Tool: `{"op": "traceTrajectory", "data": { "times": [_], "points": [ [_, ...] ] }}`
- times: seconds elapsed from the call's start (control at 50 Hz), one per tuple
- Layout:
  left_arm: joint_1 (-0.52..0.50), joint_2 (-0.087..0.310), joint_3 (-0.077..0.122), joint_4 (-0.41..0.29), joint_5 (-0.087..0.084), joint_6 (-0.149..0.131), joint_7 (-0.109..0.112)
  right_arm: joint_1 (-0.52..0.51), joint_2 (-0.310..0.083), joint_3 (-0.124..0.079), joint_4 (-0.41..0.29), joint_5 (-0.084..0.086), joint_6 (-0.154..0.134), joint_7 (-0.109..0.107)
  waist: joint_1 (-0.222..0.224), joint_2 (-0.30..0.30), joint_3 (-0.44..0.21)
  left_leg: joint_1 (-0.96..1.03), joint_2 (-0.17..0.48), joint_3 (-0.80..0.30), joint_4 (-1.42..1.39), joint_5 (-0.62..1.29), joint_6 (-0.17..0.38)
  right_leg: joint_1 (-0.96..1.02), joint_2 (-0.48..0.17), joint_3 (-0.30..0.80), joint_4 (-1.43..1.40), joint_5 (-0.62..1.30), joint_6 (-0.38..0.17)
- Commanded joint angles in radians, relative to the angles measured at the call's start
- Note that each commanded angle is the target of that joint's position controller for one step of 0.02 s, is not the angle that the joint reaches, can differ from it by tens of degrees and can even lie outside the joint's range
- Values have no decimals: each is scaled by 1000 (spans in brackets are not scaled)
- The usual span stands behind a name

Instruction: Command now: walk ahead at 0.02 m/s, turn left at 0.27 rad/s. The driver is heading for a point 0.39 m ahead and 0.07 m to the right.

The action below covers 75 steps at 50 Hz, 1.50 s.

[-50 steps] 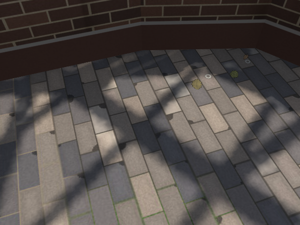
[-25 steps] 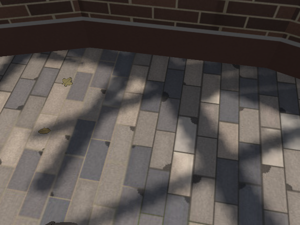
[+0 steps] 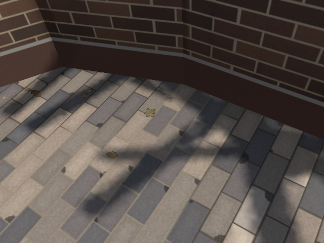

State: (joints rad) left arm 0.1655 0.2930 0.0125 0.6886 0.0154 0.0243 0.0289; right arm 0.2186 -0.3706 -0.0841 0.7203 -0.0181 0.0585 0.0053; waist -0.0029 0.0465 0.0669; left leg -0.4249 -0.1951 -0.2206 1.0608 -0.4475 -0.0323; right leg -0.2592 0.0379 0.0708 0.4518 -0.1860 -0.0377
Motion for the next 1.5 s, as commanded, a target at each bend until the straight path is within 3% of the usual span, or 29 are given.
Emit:
{"op": "traceTrajectory", "data": {
  "times": [0.02,0.22,0.26,0.28,0.3,0.34,0.36,0.38,0.44,0.54,0.6,0.62,0.64,0.68,0.78,0.84,0.94,1.02,1.04,1.06,1.08,1.1,1.14,1.18,1.24,1.36,1.44,1.48,1.5],
  "points": [
    [1,120,31,-45,-1,-17,-4,57,-68,-12,-19,8,6,3,-8,-192,-104,-31,18,41,56,9,-23,126,-208,182,-112,391,-135],
    [82,132,37,60,4,-1,-14,35,13,45,83,20,0,-25,-1,-227,-87,288,112,182,-667,140,40,94,-195,191,-89,279,-122],
    [111,104,28,74,-1,-11,-14,32,-24,47,99,-1,-25,-39,4,-131,-120,465,220,49,-795,320,80,-17,-178,174,-54,213,-45],
    [135,69,19,60,-13,-22,-21,-13,-96,38,93,-11,-33,-44,51,28,-124,455,352,-93,-758,466,129,-60,-91,78,-16,78,-7],
    [101,66,16,77,-8,-16,-17,2,-52,46,121,1,-38,-34,19,60,-142,356,378,-97,-766,218,183,16,-25,-6,-8,-144,-12],
    [-14,121,38,51,17,-7,-30,73,-102,22,146,-11,-38,-22,-64,157,11,319,416,-250,-923,-405,251,-196,20,-100,219,-279,-15],
    [-55,133,46,32,12,-5,-39,86,-99,21,152,-18,-43,-20,-80,194,94,307,455,-314,-988,-445,282,-310,-15,-92,324,-287,-15],
    [-57,136,50,24,10,-12,-47,88,-81,23,158,-12,-54,-19,-67,165,137,321,463,-314,-999,-376,294,-387,-50,-68,377,-251,-13],
    [-30,104,49,41,17,-47,-71,71,-65,17,161,4,-96,-15,-35,85,42,414,403,-185,-974,-144,267,-377,-73,-77,359,-155,13],
    [-32,81,47,31,0,-48,-78,26,-96,-1,154,7,-123,-4,-6,108,44,179,374,-66,-948,-89,238,-48,-55,-143,112,-124,9],
    [286,131,73,130,5,-70,-47,-16,-59,10,139,-8,-130,2,154,-81,-28,-109,297,25,-620,0,211,422,-30,-145,25,-148,-15],
    [443,247,100,154,29,-84,-31,-54,45,40,90,-1,-143,7,230,-350,-121,-269,164,175,-187,36,159,565,-284,240,-161,-531,-71],
    [431,263,98,155,33,-88,-37,-104,50,43,45,6,-151,6,184,-349,-97,-436,92,112,39,-28,162,485,-431,666,-330,-772,-134],
    [234,166,74,103,17,-91,-46,-90,-17,32,59,-14,-150,23,71,-105,-18,-459,226,72,133,166,168,341,-384,483,-271,-615,-133],
    [257,105,50,141,6,-122,-45,-101,16,46,64,-33,-113,60,19,-108,49,-412,306,187,52,330,86,197,-254,210,-398,-307,-140],
    [302,73,38,183,-4,-131,-47,-210,53,67,23,-34,-116,56,21,-75,95,-357,278,274,-140,393,61,169,-193,17,-359,331,-139],
    [332,91,34,243,-12,-131,-34,-281,87,91,5,-13,-124,44,34,-128,35,-62,186,333,-496,557,91,211,-189,-73,-294,723,-86],
    [260,106,38,254,-14,-111,-15,85,2,61,140,-37,-150,5,-125,-139,-157,305,142,289,-622,594,156,285,-163,-90,152,843,-29],
    [289,81,32,241,-20,-109,-12,184,-50,48,168,-56,-159,-7,-138,-75,-247,502,287,185,-559,873,172,151,-115,-109,386,511,-18],
    [490,-60,8,257,-43,-100,-10,202,-119,31,167,-73,-155,-9,-33,172,-417,814,615,-142,-401,1487,337,-125,29,-111,799,-437,1],
    [528,34,29,298,-56,-80,-1,235,-92,19,161,-3,-144,-2,-78,85,-587,864,649,-320,-489,1410,441,-205,78,28,977,-474,-1],
    [418,62,36,282,-35,-72,-2,104,-46,26,134,20,-137,-8,-38,2,-435,672,584,-198,-582,1192,409,-218,10,45,947,-342,1],
    [257,42,30,244,-3,-64,-13,-16,69,61,135,14,-140,-14,1,-27,-184,378,494,-44,-705,1061,335,-201,-47,10,807,-245,14],
    [287,5,24,262,19,-24,-22,-12,83,72,164,11,-145,-18,46,-17,-156,194,441,52,-768,1014,284,-33,-56,-4,690,-206,26],
    [289,-29,18,282,14,7,-14,-26,53,71,184,-2,-160,-7,79,22,-159,98,403,134,-796,942,266,61,-43,-40,529,-200,31],
    [133,0,19,280,11,24,2,12,11,54,217,-5,-106,-13,23,73,-86,42,385,43,-902,80,230,49,-47,-81,259,-160,27],
    [161,-30,4,313,15,3,12,22,45,58,236,11,-85,-23,38,3,-28,-24,360,27,-874,-92,161,165,-54,-68,-22,-97,-5],
    [129,31,7,307,12,-19,18,71,91,64,244,23,-78,-21,-21,-125,21,17,248,119,-795,48,90,44,-192,135,-172,-201,-49],
    [93,-7,-5,311,1,-35,12,56,101,67,260,13,-73,-18,-31,-143,29,186,218,161,-734,204,79,-108,-220,157,-229,-248,-48]
  ]
}}
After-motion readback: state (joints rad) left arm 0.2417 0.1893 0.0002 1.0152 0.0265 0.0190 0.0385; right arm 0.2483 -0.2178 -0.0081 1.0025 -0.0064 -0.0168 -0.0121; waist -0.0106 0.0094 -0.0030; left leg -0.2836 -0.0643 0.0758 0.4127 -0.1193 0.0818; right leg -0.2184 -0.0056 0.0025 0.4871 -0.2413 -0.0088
